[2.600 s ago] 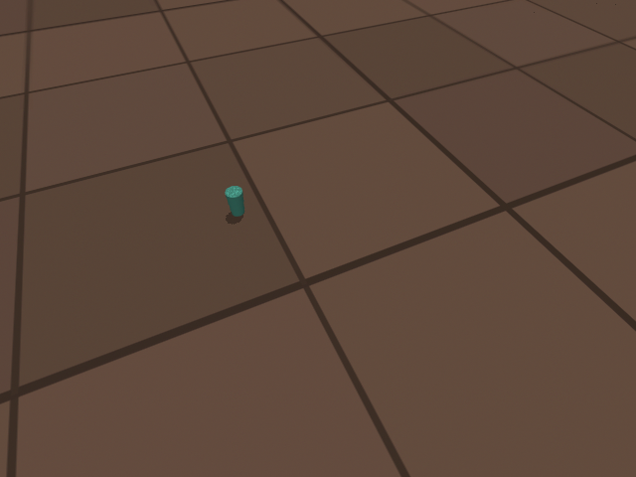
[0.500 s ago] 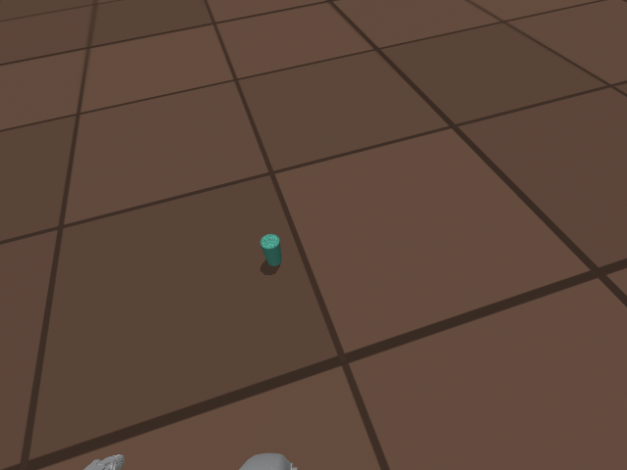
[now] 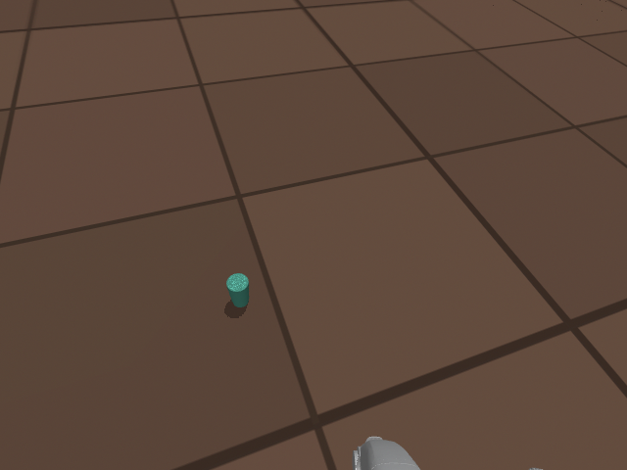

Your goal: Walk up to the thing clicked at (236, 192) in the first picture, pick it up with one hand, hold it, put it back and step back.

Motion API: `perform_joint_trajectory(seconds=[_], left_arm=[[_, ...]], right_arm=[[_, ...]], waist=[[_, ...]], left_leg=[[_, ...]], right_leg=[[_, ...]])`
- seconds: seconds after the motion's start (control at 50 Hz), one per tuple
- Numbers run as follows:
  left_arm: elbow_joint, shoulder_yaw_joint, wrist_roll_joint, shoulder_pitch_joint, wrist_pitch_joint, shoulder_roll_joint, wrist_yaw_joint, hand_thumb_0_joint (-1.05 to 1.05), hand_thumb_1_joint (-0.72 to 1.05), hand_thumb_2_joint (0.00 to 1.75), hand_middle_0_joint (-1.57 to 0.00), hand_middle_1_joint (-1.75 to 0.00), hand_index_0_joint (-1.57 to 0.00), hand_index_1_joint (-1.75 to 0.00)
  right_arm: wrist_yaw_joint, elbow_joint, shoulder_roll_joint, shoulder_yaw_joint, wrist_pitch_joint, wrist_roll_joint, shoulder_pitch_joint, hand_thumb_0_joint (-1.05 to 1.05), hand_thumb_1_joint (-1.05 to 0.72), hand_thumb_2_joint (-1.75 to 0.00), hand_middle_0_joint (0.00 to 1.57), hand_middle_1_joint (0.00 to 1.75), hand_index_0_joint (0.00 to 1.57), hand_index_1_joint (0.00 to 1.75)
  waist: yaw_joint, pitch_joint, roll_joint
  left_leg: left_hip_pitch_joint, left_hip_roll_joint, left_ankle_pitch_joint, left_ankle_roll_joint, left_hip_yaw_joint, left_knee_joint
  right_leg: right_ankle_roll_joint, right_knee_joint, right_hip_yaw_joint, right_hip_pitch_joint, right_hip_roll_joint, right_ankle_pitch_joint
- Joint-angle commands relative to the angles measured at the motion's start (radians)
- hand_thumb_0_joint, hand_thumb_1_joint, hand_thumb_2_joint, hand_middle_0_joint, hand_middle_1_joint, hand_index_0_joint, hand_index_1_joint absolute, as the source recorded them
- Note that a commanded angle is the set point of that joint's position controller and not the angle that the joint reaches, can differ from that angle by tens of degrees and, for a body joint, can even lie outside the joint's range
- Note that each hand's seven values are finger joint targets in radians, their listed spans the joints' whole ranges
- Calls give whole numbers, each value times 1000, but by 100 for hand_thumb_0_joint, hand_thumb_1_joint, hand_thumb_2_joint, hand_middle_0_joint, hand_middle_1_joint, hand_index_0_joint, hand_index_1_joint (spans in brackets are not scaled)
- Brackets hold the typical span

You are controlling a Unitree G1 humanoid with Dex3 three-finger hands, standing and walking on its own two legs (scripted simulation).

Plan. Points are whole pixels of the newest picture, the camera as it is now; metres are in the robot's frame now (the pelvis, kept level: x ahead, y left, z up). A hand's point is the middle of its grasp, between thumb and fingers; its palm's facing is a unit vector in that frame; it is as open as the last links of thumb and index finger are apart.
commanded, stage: walk up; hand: left
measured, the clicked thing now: (239, 291) +0.77 +0.22 -0.71
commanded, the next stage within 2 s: none
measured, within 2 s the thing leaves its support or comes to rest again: neither
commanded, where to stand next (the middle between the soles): +0.38 -0.01 m, yaw +1 degrees
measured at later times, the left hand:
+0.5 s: hand (148, 423) +0.21 +0.24 -0.13, palm faces -0.02 -0.92 -0.39, open 7.4 cm
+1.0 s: hand (171, 327) +0.37 +0.25 -0.15, palm faces -0.04 -0.91 -0.42, open 7.4 cm
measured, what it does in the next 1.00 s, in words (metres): walks ahead: right foot, then left foot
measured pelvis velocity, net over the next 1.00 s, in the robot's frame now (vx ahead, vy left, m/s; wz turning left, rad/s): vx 0.30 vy -0.04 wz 0.01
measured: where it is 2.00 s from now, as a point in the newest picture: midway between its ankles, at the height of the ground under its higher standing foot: (309, 416)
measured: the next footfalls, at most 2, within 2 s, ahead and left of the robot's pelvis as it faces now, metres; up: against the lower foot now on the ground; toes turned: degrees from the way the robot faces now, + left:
right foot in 0.18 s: +0.21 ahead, -0.16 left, +0.00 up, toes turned -5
left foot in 0.58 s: +0.33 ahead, +0.11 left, +0.00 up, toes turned +6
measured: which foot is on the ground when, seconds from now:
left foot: down 0.00-0.18, up 0.20-0.56, down 0.58-0.98, up 1.00-1.00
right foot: up 0.00-0.16, down 0.18-0.62, up 0.64-0.94, down 0.96-1.00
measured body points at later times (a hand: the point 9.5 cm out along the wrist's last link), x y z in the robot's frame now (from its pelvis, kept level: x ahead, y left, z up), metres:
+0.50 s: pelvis +0.17 -0.04 +0.00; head +0.18 -0.05 +0.45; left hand +0.21 +0.29 -0.10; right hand +0.24 -0.36 -0.12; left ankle +0.27 +0.11 -0.71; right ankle +0.17 -0.16 -0.74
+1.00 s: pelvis +0.30 -0.04 -0.02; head +0.32 -0.04 +0.43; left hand +0.37 +0.29 -0.13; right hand +0.36 -0.35 -0.14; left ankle +0.29 +0.10 -0.73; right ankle +0.39 -0.16 -0.74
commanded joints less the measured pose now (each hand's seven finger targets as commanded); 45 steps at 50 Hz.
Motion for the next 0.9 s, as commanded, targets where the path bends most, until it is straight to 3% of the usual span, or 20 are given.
perform_joint_trajectory(seconds=[0.0, 0.08, 0.12, 0.14, 0.16, 0.18, 0.2, 0.22, 0.3, 0.38, 0.46, 0.54, 0.56, 0.58, 0.6, 0.62, 0.66, 0.7, 0.78, 0.88], left_arm=[[-87, 59, 4, -45, -29, 146, -14, 0, 90, 90, -20, -30, -20, -30], [-67, 73, 3, -27, -35, 153, -19, 0, 90, 90, -20, -30, -20, -30], [-44, 87, 10, 33, -47, 177, -9, 0, 90, 90, -20, -30, -20, -30], [-21, 103, 11, 114, -57, 212, 4, 0, 90, 90, -20, -30, -20, -30], [-26, 129, 15, 187, -69, 301, 20, 0, 90, 90, -20, -30, -20, -30], [-43, 125, 4, 175, -70, 346, 24, 0, 90, 90, -20, -30, -20, -30], [-63, 116, -9, 127, -67, 327, 27, 0, 90, 90, -20, -30, -20, -30], [-73, 110, -18, 81, -65, 297, 32, 0, 90, 90, -20, -30, -20, -30], [-97, 87, -8, 21, -69, 235, 36, 0, 90, 90, -20, -30, -20, -30], [-119, 91, -2, 12, -72, 247, 33, 0, 90, 90, -20, -30, -20, -30], [-126, 89, 0, 32, -70, 253, 28, 0, 90, 90, -20, -30, -20, -30], [-134, 69, 0, -10, -56, 234, 28, 0, 90, 90, -20, -30, -20, -30], [-136, 50, 2, 13, -54, 193, 29, 0, 90, 90, -20, -30, -20, -30], [-149, 27, -7, 53, -55, 115, 27, 0, 90, 90, -20, -30, -20, -30], [-133, 38, -11, 58, -47, 141, 37, 0, 90, 90, -20, -30, -20, -30], [-113, 52, 0, 25, -40, 222, 49, 0, 90, 90, -20, -30, -20, -30], [-83, 52, -12, 43, -35, 204, 44, 0, 90, 90, -20, -30, -20, -30], [-49, 54, -13, 98, -32, 193, 34, 0, 90, 90, -20, -30, -20, -30], [-47, 50, 0, 44, -24, 154, 26, 0, 90, 90, -20, -30, -20, -30], [-12, 45, -2, 32, -29, 118, 56, 0, 90, 90, -20, -30, -20, -30]], right_arm=[[-17, -75, -300, -99, -21, 3, 17, 0, -90, -90, 20, 30, 20, 30], [-12, -88, -307, -95, -8, 6, -28, 0, -90, -90, 20, 30, 20, 30], [-12, -93, -270, -80, 3, 2, -14, 0, -90, -90, 20, 30, 20, 30], [-14, -90, -220, -61, 4, 0, 23, 0, -90, -90, 20, 30, 20, 30], [-14, -109, -139, -34, 2, 3, 46, 0, -90, -90, 20, 30, 20, 30], [-23, -100, -206, -48, 14, 4, 12, 0, -90, -90, 20, 30, 20, 30], [-30, -79, -256, -63, 20, 1, -5, 0, -90, -90, 20, 30, 20, 30], [-28, -60, -258, -62, 19, 13, 14, 0, -90, -90, 20, 30, 20, 30], [-7, -4, -229, -63, 27, 7, 76, 0, -90, -90, 20, 30, 20, 30], [12, -21, -217, -70, 38, -9, 14, 0, -90, -90, 20, 30, 20, 30], [19, -40, -205, -73, 23, -12, -56, 0, -90, -90, 20, 30, 20, 30], [12, -9, -209, -85, 4, -15, 22, 0, -90, -90, 20, 30, 20, 30], [0, 12, -238, -97, -2, -17, 96, 0, -90, -90, 20, 30, 20, 30], [-13, 15, -325, -121, -10, -26, 172, 0, -90, -90, 20, 30, 20, 30], [-17, -14, -392, -132, -11, -12, 175, 0, -90, -90, 20, 30, 20, 30], [-16, -14, -371, -128, -3, 13, 146, 0, -90, -90, 20, 30, 20, 30], [-24, -38, -300, -97, -3, 10, 68, 0, -90, -90, 20, 30, 20, 30], [-25, -41, -293, -89, -7, 11, 23, 0, -90, -90, 20, 30, 20, 30], [-28, -59, -282, -77, 3, -3, -9, 0, -90, -90, 20, 30, 20, 30], [-37, -51, -256, -56, 34, 8, -60, 0, -90, -90, 20, 30, 20, 30]], waist=[[-20, 0, 220], [15, -12, 210], [53, -50, 122], [94, -102, -13], [118, -122, -279], [123, -85, -202], [98, -41, -77], [76, -29, -46], [26, -40, -90], [39, -10, -89], [57, -20, -49], [-22, -48, 18], [-60, -102, 103], [-84, -162, 350], [-84, -126, 369], [-67, -74, 215], [-25, -10, 146], [10, -3, 231], [-1, 16, 247], [26, -64, 210]], left_leg=[[-14, 240, 63, 195, -167, -224], [-113, 220, -131, 167, -156, -171], [-164, 184, -97, 129, -122, -6], [-235, 129, -41, 101, -72, 211], [-394, 12, -197, 40, 7, 537], [-505, -33, -302, 18, -73, 652], [-492, 22, -268, 13, -162, 699], [-489, 46, -206, 15, -186, 694], [-353, 67, -122, -3, -143, 510], [-326, 74, -45, -25, -102, 351], [-264, 58, 7, -23, -77, 197], [3, -4, 25, -1, -22, 57], [154, -10, -47, 19, -57, 4], [290, 200, -243, 92, -406, -144], [304, 394, -298, 206, -766, -258], [193, 407, -240, 255, -727, -224], [99, 298, -80, 198, -485, -207], [7, 253, -30, 183, -328, -213], [-98, 228, 94, 205, -222, -196], [-135, 206, 370, 162, -154, 10]], right_leg=[[3, -186, -32, 18, -34, 113], [-8, -285, -80, 193, 11, 146], [-17, -346, -97, 362, 51, 100], [-36, -393, -39, 511, 38, 19], [-106, -568, 333, 585, -196, -155], [-221, -695, 634, 540, -346, -221], [-256, -678, 615, 455, -357, -182], [-259, -658, 492, 444, -314, -80], [-211, -619, 192, 319, -192, 146], [-218, -677, 139, 252, -184, -86], [-208, -640, 123, 261, -190, -84], [-155, -459, 38, 141, -145, -19], [-126, -286, -9, 84, -104, 93], [-54, 41, -96, -65, -2, 75], [-30, 168, -76, -235, 109, -207], [-34, 231, 34, -214, 34, -225], [-35, 191, 80, -165, 5, -108], [-21, 108, 34, -86, -30, -32], [13, -74, -27, 28, -20, -1], [2, -256, -87, 214, 50, 151]])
